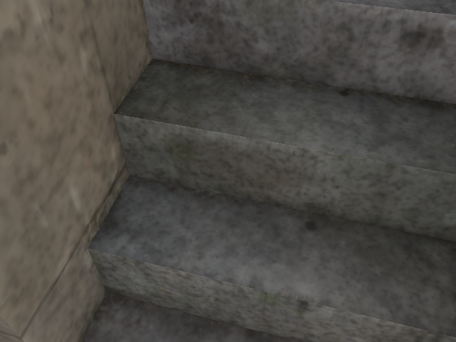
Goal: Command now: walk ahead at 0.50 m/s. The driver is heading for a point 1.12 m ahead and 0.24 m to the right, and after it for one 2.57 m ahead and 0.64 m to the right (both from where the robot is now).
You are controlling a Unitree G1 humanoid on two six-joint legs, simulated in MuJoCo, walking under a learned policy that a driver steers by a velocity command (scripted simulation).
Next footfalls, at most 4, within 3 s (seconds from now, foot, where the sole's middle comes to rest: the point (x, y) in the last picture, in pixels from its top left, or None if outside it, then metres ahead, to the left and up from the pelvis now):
none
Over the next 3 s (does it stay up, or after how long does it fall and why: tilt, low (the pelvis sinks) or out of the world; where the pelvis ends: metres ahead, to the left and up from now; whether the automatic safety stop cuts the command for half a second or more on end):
stays up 0.00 0.00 0.00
